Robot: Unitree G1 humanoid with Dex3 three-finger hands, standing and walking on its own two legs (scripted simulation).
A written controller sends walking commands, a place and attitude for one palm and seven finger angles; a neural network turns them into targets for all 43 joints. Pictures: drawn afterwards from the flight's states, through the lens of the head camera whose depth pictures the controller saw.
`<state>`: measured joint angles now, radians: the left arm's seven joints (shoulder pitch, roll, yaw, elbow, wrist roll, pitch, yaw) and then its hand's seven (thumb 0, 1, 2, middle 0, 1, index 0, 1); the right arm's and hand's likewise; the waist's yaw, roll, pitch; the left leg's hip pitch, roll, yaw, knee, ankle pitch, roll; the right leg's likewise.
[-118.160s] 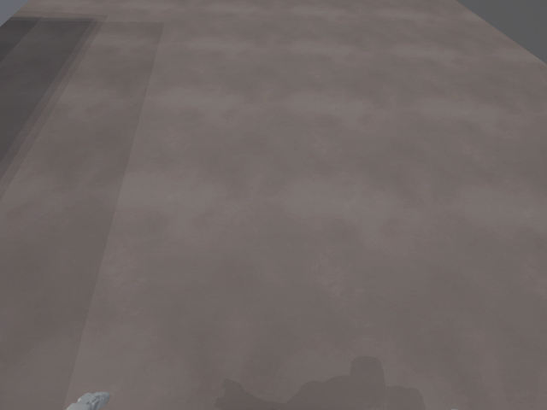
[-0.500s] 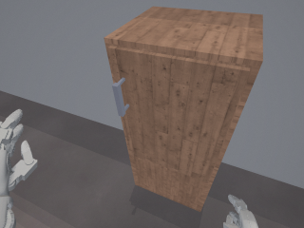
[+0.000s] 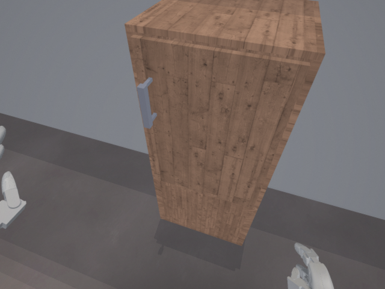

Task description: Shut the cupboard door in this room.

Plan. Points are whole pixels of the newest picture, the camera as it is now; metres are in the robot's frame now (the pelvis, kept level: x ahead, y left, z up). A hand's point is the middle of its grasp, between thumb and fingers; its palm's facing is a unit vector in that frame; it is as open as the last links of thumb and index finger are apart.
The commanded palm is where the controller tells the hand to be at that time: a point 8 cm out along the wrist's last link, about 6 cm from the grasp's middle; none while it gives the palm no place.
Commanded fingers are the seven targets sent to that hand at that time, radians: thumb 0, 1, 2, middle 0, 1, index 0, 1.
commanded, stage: step back with the hand held close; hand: left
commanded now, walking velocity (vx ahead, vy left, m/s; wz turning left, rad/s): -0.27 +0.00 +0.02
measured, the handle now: (148, 103) +0.57 +0.16 +0.08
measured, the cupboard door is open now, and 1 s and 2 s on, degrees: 0 0 0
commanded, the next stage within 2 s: stop stepping back and stand still in 0.60 s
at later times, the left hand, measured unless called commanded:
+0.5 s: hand out of the picture +0.09 +0.28 +0.19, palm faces +0.56 -0.70 -0.44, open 7.4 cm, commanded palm +0.01 +0.31 +0.19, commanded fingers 0.00 0.90 0.90 -0.20 -0.30 -0.20 -0.30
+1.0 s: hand out of the picture +0.00 +0.27 +0.18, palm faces +0.42 -0.78 -0.46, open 7.4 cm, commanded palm -0.07 +0.30 +0.19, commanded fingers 0.00 0.90 0.90 -0.20 -0.30 -0.20 -0.30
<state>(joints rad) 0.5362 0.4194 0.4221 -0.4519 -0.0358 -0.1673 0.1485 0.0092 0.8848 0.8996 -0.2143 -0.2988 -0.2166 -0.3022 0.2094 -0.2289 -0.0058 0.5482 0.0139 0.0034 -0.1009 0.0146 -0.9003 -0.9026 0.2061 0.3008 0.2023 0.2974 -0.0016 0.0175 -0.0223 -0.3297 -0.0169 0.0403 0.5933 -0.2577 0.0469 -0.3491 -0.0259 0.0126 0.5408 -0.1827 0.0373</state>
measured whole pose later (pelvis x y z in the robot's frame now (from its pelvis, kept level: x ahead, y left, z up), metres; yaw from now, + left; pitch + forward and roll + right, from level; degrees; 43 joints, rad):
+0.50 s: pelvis -0.09 +0.00 -0.01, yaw +7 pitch -1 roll -4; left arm 0.48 0.45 0.48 -0.53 -0.02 -0.26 0.18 0.01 0.88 0.90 -0.22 -0.30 -0.22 -0.30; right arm 0.24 -0.20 -0.03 0.62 0.00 -0.09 -0.08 0.02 -0.90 -0.90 0.21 0.30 0.20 0.30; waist -0.03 0.03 0.02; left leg -0.52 0.07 0.04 0.65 -0.11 0.06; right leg -0.47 0.08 0.03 0.93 -0.40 0.03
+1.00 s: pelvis -0.20 -0.01 +0.01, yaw +2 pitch -1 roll -3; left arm 0.59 0.47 0.46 -0.49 -0.06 -0.18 0.15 0.01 0.88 0.90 -0.22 -0.30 -0.22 -0.30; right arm 0.28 -0.22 -0.01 0.60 0.00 -0.09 -0.09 0.01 -0.90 -0.90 0.21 0.30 0.20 0.30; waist -0.06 -0.01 -0.04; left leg -0.44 0.03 0.04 0.45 -0.21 0.00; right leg -0.21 0.04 0.01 0.48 -0.36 -0.02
